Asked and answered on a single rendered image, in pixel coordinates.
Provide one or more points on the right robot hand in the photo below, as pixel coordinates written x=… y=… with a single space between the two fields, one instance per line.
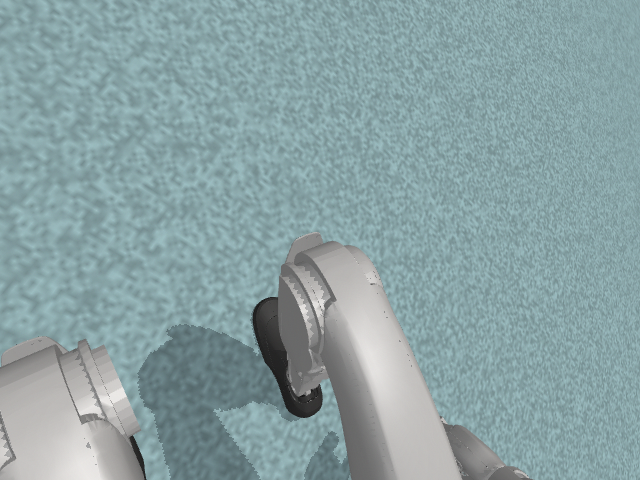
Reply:
x=474 y=458

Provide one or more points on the right robot foot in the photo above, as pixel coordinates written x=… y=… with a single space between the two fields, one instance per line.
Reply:
x=266 y=328

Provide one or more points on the left robot foot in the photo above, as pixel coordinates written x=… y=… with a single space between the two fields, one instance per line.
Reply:
x=138 y=454

